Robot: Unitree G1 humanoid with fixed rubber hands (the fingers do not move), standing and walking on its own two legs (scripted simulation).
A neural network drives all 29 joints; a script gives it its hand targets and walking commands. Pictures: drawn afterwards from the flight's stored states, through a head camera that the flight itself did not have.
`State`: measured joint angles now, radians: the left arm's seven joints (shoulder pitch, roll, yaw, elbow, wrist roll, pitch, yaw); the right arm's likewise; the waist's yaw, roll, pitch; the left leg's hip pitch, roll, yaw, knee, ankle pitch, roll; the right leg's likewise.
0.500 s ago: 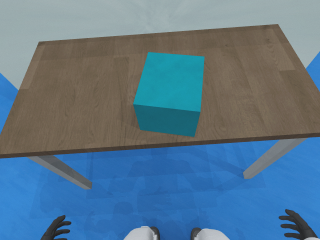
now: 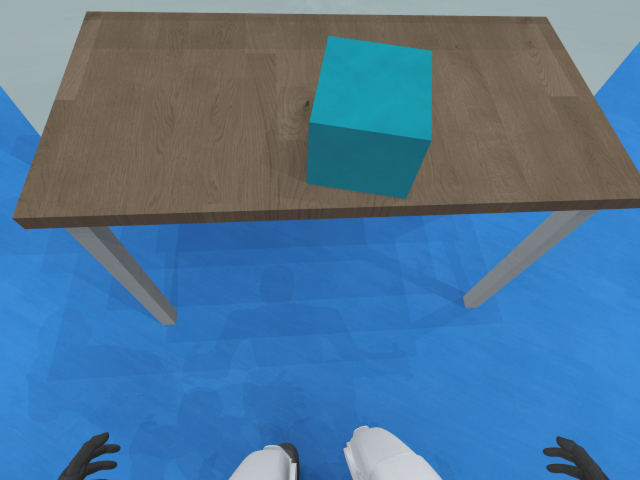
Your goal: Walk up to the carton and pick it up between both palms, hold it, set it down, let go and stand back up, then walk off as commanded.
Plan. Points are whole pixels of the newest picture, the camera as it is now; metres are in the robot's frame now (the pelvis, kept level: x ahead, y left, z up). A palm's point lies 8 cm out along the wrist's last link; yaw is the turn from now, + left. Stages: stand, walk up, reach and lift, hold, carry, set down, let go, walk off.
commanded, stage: walk off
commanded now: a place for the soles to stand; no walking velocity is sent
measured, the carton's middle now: (367, 118) +0.63 -0.09 -0.02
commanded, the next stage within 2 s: none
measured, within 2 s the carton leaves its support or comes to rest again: neither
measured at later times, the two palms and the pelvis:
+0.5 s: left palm out of the picture -0.17 +0.21 -0.09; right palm out of the picture -0.08 -0.43 -0.10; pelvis -0.20 -0.10 -0.01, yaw -4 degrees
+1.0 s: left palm out of the picture -0.30 +0.20 -0.09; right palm out of the picture -0.40 -0.45 -0.09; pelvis -0.39 -0.12 +0.00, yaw +5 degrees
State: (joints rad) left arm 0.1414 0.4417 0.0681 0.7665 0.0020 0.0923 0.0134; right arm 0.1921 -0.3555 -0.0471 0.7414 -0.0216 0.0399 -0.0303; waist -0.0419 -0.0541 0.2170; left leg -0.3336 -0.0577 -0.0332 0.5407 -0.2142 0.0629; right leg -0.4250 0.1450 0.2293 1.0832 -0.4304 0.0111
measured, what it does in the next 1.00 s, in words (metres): walks backwards: right foot, then left foot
